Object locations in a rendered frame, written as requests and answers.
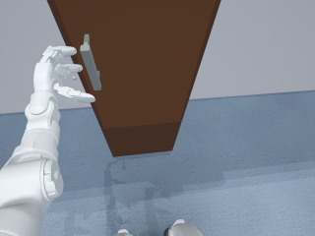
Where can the robot left shin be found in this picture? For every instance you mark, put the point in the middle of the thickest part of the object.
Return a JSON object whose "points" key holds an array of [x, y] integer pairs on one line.
{"points": [[123, 231]]}

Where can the robot left hand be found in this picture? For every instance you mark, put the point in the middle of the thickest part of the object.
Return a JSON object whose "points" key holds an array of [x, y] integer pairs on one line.
{"points": [[45, 76]]}

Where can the right robot thigh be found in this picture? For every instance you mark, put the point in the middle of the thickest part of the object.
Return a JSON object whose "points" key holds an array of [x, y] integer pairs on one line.
{"points": [[183, 229]]}

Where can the cupboard door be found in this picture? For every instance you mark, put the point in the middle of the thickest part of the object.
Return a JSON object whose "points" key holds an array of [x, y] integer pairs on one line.
{"points": [[146, 52]]}

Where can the handle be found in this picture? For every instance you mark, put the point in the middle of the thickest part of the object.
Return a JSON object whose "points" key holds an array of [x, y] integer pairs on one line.
{"points": [[89, 61]]}

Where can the robot left upper arm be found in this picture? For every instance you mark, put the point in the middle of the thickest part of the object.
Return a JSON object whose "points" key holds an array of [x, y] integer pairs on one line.
{"points": [[27, 189]]}

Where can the left robot forearm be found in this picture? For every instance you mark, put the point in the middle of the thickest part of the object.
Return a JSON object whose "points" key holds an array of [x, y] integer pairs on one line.
{"points": [[42, 133]]}

